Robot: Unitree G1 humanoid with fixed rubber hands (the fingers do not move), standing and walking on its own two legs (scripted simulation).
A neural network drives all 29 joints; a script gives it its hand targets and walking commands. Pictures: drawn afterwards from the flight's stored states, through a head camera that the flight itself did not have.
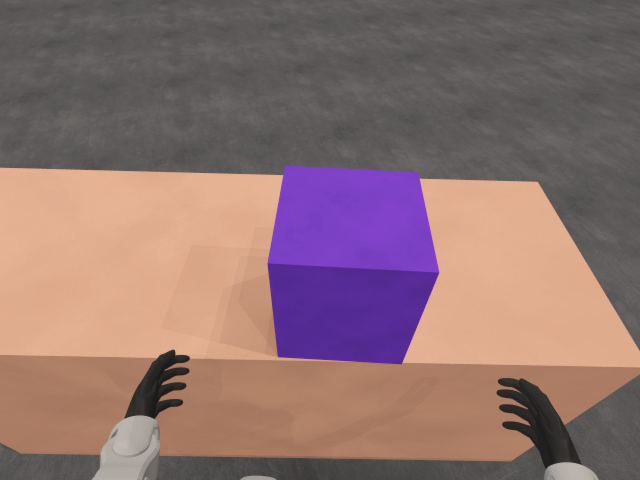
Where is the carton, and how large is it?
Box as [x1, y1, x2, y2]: [267, 166, 438, 363]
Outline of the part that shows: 285,166 267,263 278,356 401,363 438,274 438,268 418,173 400,171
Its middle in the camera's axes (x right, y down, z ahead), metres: +0.04 +0.05 +0.63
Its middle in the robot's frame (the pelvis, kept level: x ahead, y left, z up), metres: +0.43 +0.00 -0.02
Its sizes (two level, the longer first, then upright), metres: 0.210 0.200 0.250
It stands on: a pedestal, 0.61 m high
